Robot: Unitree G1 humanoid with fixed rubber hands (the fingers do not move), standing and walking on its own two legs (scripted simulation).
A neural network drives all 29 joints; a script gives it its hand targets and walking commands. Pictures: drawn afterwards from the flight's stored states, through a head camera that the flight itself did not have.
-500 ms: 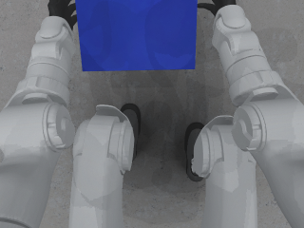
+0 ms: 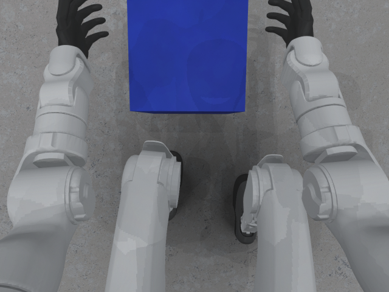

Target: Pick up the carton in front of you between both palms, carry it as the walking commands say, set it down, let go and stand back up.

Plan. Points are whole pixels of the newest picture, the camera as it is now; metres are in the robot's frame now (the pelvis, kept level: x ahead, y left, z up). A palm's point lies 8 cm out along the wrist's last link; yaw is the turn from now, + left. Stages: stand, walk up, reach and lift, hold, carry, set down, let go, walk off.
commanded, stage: set down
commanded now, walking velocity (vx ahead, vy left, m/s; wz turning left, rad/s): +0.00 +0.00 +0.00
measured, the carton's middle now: (189, 68) +0.49 +0.09 -0.28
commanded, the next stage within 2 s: let go in 0.80 s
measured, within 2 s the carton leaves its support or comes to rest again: neither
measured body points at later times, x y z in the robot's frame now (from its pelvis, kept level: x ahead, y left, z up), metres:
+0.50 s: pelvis +0.02 +0.00 +0.12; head +0.33 +0.03 +0.45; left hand +0.48 +0.30 +0.01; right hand +0.55 -0.10 +0.00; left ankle +0.13 +0.12 -0.37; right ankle +0.09 -0.12 -0.37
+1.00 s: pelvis +0.06 +0.01 +0.26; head +0.32 +0.04 +0.62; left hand +0.46 +0.30 +0.14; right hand +0.51 -0.12 +0.14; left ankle +0.13 +0.12 -0.37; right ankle +0.09 -0.12 -0.37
